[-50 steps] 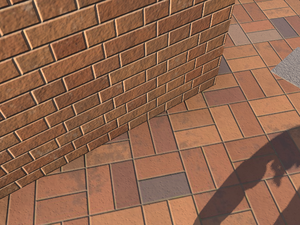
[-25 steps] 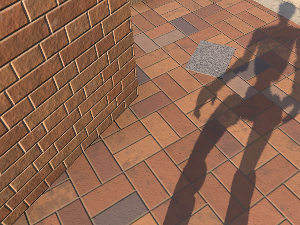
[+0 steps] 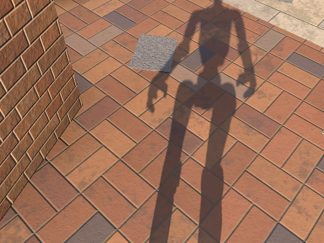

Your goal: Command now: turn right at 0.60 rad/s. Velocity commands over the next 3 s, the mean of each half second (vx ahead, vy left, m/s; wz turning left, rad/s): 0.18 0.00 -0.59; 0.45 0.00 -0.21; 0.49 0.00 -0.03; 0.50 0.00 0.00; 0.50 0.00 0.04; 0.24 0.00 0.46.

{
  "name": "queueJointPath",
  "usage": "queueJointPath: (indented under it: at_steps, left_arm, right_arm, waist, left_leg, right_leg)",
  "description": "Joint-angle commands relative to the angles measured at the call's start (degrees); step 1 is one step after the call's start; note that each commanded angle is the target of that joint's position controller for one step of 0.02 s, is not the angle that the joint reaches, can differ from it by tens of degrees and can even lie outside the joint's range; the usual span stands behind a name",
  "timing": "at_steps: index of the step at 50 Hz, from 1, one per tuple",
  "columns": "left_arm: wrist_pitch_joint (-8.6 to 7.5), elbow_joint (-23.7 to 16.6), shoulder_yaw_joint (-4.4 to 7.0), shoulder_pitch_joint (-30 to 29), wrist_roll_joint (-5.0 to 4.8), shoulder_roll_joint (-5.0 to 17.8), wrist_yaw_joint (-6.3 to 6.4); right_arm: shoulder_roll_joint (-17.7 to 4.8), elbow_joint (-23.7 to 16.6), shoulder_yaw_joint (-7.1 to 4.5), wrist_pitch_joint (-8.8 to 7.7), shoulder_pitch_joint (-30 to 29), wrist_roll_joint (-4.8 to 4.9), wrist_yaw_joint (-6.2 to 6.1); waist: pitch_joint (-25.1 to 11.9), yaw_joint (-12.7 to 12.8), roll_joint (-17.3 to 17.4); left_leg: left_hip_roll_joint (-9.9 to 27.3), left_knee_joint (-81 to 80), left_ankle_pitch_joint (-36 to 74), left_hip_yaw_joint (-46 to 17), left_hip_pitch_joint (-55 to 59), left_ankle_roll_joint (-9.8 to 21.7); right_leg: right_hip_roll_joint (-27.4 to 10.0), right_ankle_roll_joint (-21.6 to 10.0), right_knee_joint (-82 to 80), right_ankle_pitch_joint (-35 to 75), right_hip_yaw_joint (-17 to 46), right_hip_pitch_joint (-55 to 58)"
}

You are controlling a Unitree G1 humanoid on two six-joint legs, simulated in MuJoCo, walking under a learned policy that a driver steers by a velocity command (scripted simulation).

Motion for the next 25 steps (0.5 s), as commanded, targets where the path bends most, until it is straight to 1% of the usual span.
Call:
queueJointPath:
  at_steps: [1, 2, 3, 4, 5, 6, 7, 8, 9, 10, 11, 13, 15, 18, 20, 23, 24, 25]
  left_arm:
    - [-0.45, -4.54, 2.02, -4.3, -0.92, 7.97, 0.17]
    - [-0.66, -5.03, 1.03, -1.46, -1.04, 3.78, 0.28]
    - [-0.66, -5.09, 1.32, 1.22, -0.31, 4.36, 0.82]
    - [-0.44, -4.58, 2.2, 0.43, 1.4, 8.39, 0.75]
    - [-0.21, -3.58, 2.59, 0.37, 1.11, 8.73, 0.24]
    - [0.23, -2.54, 2.59, 1.46, 0.82, 8.12, -0.31]
    - [0.65, -2.19, 2.54, 2.21, 0.63, 7.82, -1.02]
    - [0.84, -1.9, 2.29, 2.78, 0.48, 7.51, -1.69]
    - [0.93, -2.23, 2.05, 1.46, 0.43, 7.32, -2.22]
    - [0.96, -2.97, 1.9, -0.57, 0.52, 7.28, -2.72]
    - [1.0, -3.71, 1.74, -2.73, 0.69, 7.2, -3.16]
    - [0.96, -4.56, 1.4, -5.7, 0.96, 6.57, -3.75]
    - [0.67, -4.92, 1.02, -7.16, 1.1, 5.72, -4.08]
    - [0.04, -5.7, 0.34, -9.02, 1.08, 4.52, -4.56]
    - [-0.41, -6.74, -0.22, -11.03, 0.93, 3.75, -4.92]
    - [-1.04, -7.89, -0.7, -12.71, 0.89, 3.73, -5.14]
    - [-1.4, -7.93, -0.87, -12.21, 1.0, 3.62, -4.97]
    - [-1.83, -7.41, -1.0, -10.05, 1.22, 3.39, -4.64]
  right_arm:
    - [-6.07, -2.5, -1.44, -1.55, 7.55, -0.33, -1.15]
    - [-10.68, -3.21, -2.19, -1.72, 7.22, -1.23, -1.71]
    - [-15.26, -5.15, -2.91, -1.28, 2.68, -1.27, -1.37]
    - [-12.62, -5.12, -2.65, -1.06, 4.02, -1.43, -0.86]
    - [-8.56, -5.65, -1.47, -1.18, 1.48, -1.0, -0.5]
    - [-6.84, -6.26, -1.0, -1.17, -1.22, -1.01, -0.28]
    - [-6.72, -6.63, -0.92, -1.26, -2.25, -1.12, -0.52]
    - [-6.82, -6.59, -0.98, -1.39, -0.67, -1.43, -0.58]
    - [-6.98, -6.15, -1.14, -1.47, 1.35, -1.59, -0.42]
    - [-7.41, -5.64, -1.4, -1.59, 3.37, -1.55, -0.28]
    - [-8.05, -5.01, -1.72, -1.8, 5.3, -1.43, -0.2]
    - [-9.13, -3.76, -2.33, -2.45, 8.4, -1.4, -0.1]
    - [-9.56, -2.79, -2.74, -3.3, 10.18, -1.57, 0.15]
    - [-9.77, -1.93, -3.11, -4.34, 10.75, -1.71, 0.75]
    - [-10.28, -1.38, -3.4, -4.81, 11.15, -1.79, 1.15]
    - [-11.48, -0.64, -3.9, -4.9, 11.6, -1.82, 1.56]
    - [-11.71, -0.22, -3.95, -4.74, 12.03, -1.65, 1.76]
    - [-11.87, 0.19, -3.93, -4.48, 11.82, -1.31, 1.96]
  waist:
    - [-6.11, -5.02, -3.56]
    - [-6.77, -3.0, 7.49]
    - [-4.61, -1.28, 15.44]
    - [-4.32, -1.83, 10.75]
    - [-2.66, -0.46, 7.3]
    - [-1.29, 0.64, 6.54]
    - [-2.04, 1.08, 8.56]
    - [-3.43, 0.09, 9.84]
    - [-3.51, -1.27, 10.09]
    - [-3.05, -2.67, 10.39]
    - [-2.22, -3.86, 10.31]
    - [-0.8, -5.36, 9.36]
    - [-0.22, -5.9, 8.57]
    - [0.31, -5.98, 8.51]
    - [1.03, -6.23, 8.91]
    - [1.52, -6.14, 9.41]
    - [1.52, -5.74, 9.31]
    - [1.28, -4.23, 8.86]
  left_leg:
    - [1.96, -17.89, 8.64, -1.47, 12.45, 1.4]
    - [15.08, -23.86, 5.72, -13.48, 18.01, 4.33]
    - [25.93, -25.07, 14.05, -26.26, 14.46, 11.16]
    - [26.94, -23.2, 19.21, -23.91, 10.22, 15.0]
    - [23.08, -22.51, 20.87, -18.03, 7.89, 14.23]
    - [18.88, -21.91, 22.17, -11.66, 6.63, 12.27]
    - [16.31, -21.15, 24.21, -7.79, 8.24, 11.06]
    - [15.05, -21.65, 20.67, -5.71, 10.71, 10.7]
    - [14.64, -22.94, 12.8, -5.3, 12.54, 10.43]
    - [15.13, -24.48, 5.64, -6.15, 14.6, 10.47]
    - [16.04, -25.84, 0.73, -7.09, 16.59, 10.61]
    - [17.74, -27.54, -3.09, -7.67, 19.64, 10.87]
    - [18.95, -28.43, -3.28, -6.7, 21.21, 11.05]
    - [19.78, -29.09, -3.23, -3.42, 19.56, 10.8]
    - [20.15, -29.05, -3.13, -0.86, 16.96, 10.43]
    - [20.15, -27.48, -1.6, 2.79, 13.19, 9.76]
    - [20.32, -26.52, 0.6, 3.38, 11.61, 9.69]
    - [20.33, -24.34, 4.47, 4.56, 9.68, 9.4]
  right_leg:
    - [-10.75, -3.2, -0.54, 11.67, 15.62, -0.77]
    - [-4.78, 0.41, 9.35, -7.18, 7.79, -7.76]
    - [3.94, 2.23, 20.09, -22.85, -4.29, -15.84]
    - [-1.28, 2.82, 30.72, -22.67, -4.63, -14.12]
    - [-2.29, 3.0, 34.67, -19.14, -4.22, -13.2]
    - [-2.67, 3.57, 37.72, -15.65, -5.0, -12.62]
    - [-2.81, 4.2, 40.12, -13.07, -6.0, -13.28]
    - [-3.29, 4.73, 40.76, -11.36, -7.07, -14.52]
    - [-3.96, 4.98, 39.79, -9.95, -7.68, -16.12]
    - [-4.45, 5.23, 38.26, -9.32, -8.16, -18.12]
    - [-4.97, 5.46, 36.36, -8.93, -8.33, -20.09]
    - [-5.94, 5.71, 32.37, -8.34, -8.34, -22.43]
    - [-7.0, 5.52, 28.59, -7.81, -8.89, -22.81]
    - [-8.67, 4.49, 22.51, -7.35, -10.94, -19.89]
    - [-9.39, 3.26, 17.94, -7.86, -12.65, -16.6]
    - [-9.05, 0.89, 11.79, -10.21, -15.7, -10.28]
    - [-8.46, -0.07, 9.46, -10.35, -16.38, -7.24]
    - [-7.54, -1.04, 6.28, -9.29, -17.12, -3.02]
